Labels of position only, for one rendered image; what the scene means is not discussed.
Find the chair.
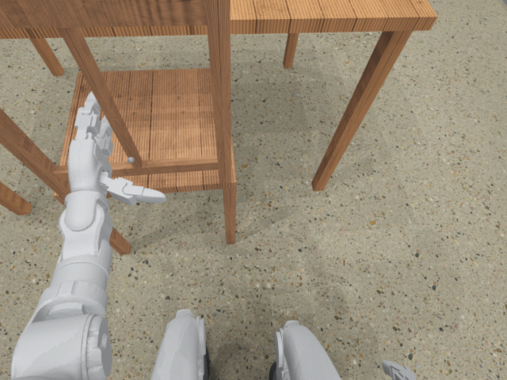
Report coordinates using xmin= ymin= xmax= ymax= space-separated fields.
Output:
xmin=0 ymin=0 xmax=237 ymax=255

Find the robot left upper arm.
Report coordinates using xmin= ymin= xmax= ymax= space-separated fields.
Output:
xmin=10 ymin=313 xmax=112 ymax=380

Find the right robot hand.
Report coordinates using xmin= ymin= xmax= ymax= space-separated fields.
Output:
xmin=382 ymin=360 xmax=416 ymax=380

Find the robot right shin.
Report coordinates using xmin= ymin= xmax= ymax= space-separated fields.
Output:
xmin=276 ymin=321 xmax=299 ymax=380

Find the left robot forearm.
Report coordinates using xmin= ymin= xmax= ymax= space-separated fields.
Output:
xmin=10 ymin=190 xmax=112 ymax=379

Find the left robot hand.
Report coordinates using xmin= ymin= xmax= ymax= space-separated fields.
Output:
xmin=68 ymin=91 xmax=166 ymax=206

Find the robot right thigh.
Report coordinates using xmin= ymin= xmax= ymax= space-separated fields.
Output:
xmin=274 ymin=325 xmax=341 ymax=380

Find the table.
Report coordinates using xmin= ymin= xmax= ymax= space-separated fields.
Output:
xmin=0 ymin=0 xmax=438 ymax=215

